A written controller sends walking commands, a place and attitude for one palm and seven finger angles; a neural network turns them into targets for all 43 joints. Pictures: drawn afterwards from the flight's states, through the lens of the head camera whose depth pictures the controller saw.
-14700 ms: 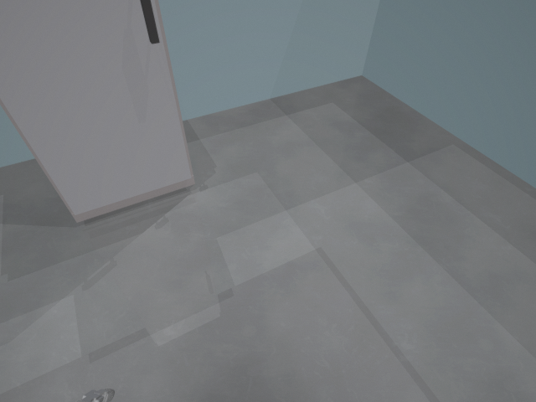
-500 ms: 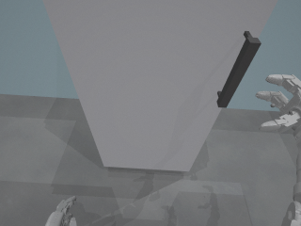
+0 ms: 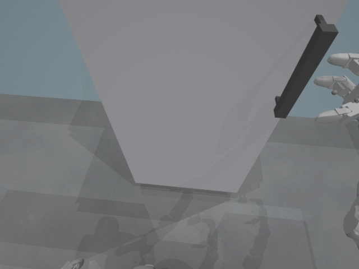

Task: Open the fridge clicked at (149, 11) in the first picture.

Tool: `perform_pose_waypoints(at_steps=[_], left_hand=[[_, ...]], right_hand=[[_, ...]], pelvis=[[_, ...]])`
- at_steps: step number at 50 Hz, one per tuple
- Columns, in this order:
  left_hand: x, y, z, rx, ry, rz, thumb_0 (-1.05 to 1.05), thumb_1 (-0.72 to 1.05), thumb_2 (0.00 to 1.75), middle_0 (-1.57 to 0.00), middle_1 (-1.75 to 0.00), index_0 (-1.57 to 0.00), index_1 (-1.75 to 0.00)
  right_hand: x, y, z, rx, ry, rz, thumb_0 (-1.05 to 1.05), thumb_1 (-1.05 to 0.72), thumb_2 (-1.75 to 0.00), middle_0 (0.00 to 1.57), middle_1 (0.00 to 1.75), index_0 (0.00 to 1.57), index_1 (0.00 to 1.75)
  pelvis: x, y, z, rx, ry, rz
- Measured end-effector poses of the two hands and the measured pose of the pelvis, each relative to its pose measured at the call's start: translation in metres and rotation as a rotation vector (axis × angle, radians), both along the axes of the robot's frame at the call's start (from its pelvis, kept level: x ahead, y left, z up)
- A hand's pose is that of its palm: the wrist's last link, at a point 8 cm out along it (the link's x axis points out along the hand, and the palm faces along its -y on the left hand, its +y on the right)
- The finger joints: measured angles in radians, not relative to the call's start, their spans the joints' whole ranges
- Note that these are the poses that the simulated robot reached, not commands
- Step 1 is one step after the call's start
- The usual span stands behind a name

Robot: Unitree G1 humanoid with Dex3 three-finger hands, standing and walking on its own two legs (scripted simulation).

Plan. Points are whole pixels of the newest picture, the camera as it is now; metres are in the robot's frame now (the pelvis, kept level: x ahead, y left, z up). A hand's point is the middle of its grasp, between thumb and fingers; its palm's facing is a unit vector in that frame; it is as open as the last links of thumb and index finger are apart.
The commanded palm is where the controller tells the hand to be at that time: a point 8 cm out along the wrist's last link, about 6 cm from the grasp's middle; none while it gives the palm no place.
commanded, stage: move the hooked fingers beside the handle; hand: right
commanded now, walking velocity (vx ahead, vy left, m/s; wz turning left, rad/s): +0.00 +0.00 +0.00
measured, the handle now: (296, 72) +0.54 -0.18 +0.15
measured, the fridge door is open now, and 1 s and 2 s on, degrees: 0 0 0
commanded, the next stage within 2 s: feel for the door with the fingertips in 1.88 s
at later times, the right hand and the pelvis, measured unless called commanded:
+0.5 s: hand (328, 90) +0.49 -0.23 +0.15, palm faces -0.04 +1.00 -0.02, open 14.0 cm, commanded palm +0.46 -0.29 +0.16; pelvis +0.01 -0.01 +0.00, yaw +1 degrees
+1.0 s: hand (327, 86) +0.49 -0.23 +0.16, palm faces -0.06 +1.00 +0.00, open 14.0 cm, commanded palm +0.47 -0.28 +0.15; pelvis +0.00 +0.00 +0.00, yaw +0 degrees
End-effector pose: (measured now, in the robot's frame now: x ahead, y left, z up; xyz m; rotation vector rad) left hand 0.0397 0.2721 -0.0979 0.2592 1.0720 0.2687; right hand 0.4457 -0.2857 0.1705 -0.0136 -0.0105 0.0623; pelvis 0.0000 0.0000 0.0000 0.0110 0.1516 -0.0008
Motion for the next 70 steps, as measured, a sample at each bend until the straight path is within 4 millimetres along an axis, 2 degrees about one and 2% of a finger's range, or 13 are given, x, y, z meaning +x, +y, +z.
perform_pose_waypoints(at_steps=[9, 15, 23, 28, 32, 37, 42, 49, 56, 64, 70], left_hand=[[-0.038, -0.005, -0.004, -0.010, 0.109, 0.061, 0.01, 0.90, 0.90, -0.20, -0.30, -0.21, -0.30], [-0.049, -0.008, -0.004, -0.017, 0.153, 0.082, 0.01, 0.90, 0.90, -0.20, -0.30, -0.21, -0.30], [-0.040, -0.008, -0.004, -0.018, 0.142, 0.075, 0.01, 0.90, 0.90, -0.20, -0.30, -0.21, -0.30], [-0.026, -0.007, -0.002, -0.017, 0.110, 0.065, 0.01, 0.90, 0.90, -0.20, -0.30, -0.21, -0.30], [-0.012, -0.007, -0.002, -0.019, 0.084, 0.046, 0.01, 0.90, 0.90, -0.20, -0.30, -0.21, -0.30], [0.002, -0.006, -0.003, -0.018, 0.057, 0.017, 0.01, 0.90, 0.90, -0.20, -0.30, -0.21, -0.30], [0.007, -0.005, -0.003, -0.011, 0.052, 0.002, 0.01, 0.90, 0.90, -0.20, -0.30, -0.21, -0.30], [0.001, -0.005, -0.003, -0.007, 0.066, 0.009, 0.00, 0.90, 0.90, -0.20, -0.30, -0.21, -0.30], [-0.018, -0.006, -0.006, -0.020, 0.104, 0.039, 0.00, 0.90, 0.90, -0.20, -0.30, -0.21, -0.30], [-0.036, -0.005, -0.005, -0.022, 0.154, 0.069, 0.01, 0.90, 0.90, -0.20, -0.30, -0.21, -0.30], [-0.031, -0.004, -0.004, -0.016, 0.142, 0.062, 0.01, 0.90, 0.90, -0.20, -0.30, -0.20, -0.30]], right_hand=[[0.020, 0.000, -0.003, -0.008, 0.011, -0.012, -0.01, 0.50, -0.30, 0.30, 1.20, 0.30, 1.20], [0.025, 0.001, 0.000, 0.001, -0.016, 0.001, -0.01, 0.50, -0.30, 0.30, 1.20, 0.30, 1.20], [0.025, 0.000, -0.017, 0.003, 0.032, -0.013, -0.01, 0.50, -0.30, 0.30, 1.20, 0.30, 1.20], [0.020, -0.004, -0.007, 0.001, -0.037, -0.024, -0.01, 0.50, -0.30, 0.30, 1.20, 0.30, 1.20], [0.018, -0.006, -0.001, 0.012, -0.029, -0.011, -0.01, 0.50, -0.30, 0.30, 1.20, 0.30, 1.20], [0.014, -0.008, -0.011, 0.003, 0.048, -0.008, -0.01, 0.50, -0.30, 0.30, 1.20, 0.30, 1.20], [0.012, -0.007, -0.015, -0.003, 0.013, -0.010, -0.01, 0.50, -0.30, 0.30, 1.20, 0.30, 1.20], [0.023, 0.002, -0.007, 0.016, 0.000, -0.001, -0.01, 0.50, -0.30, 0.30, 1.20, 0.30, 1.20], [0.030, 0.004, -0.011, 0.013, 0.026, -0.012, -0.01, 0.50, -0.30, 0.30, 1.20, 0.30, 1.20], [0.023, -0.008, -0.013, 0.006, -0.001, -0.021, -0.01, 0.50, -0.30, 0.30, 1.20, 0.30, 1.20], [0.013, -0.011, -0.007, -0.001, -0.024, -0.004, -0.01, 0.50, -0.30, 0.30, 1.20, 0.30, 1.20]], pelvis=[[0.001, -0.004, -0.002, 0.003, 0.034, 0.013], [0.003, -0.005, -0.002, 0.006, 0.045, 0.018], [0.004, -0.006, -0.003, 0.006, 0.053, 0.021], [0.007, -0.004, -0.003, 0.009, 0.047, 0.021], [0.009, -0.004, -0.002, 0.012, 0.041, 0.012], [0.008, -0.004, -0.003, 0.010, 0.043, 0.005], [0.006, -0.003, -0.004, 0.010, 0.044, 0.004], [0.004, -0.002, -0.005, 0.013, 0.047, -0.005], [0.005, -0.002, -0.005, 0.008, 0.060, 0.010], [0.005, -0.001, -0.005, 0.009, 0.058, 0.019], [0.006, -0.003, -0.004, 0.013, 0.050, 0.015]])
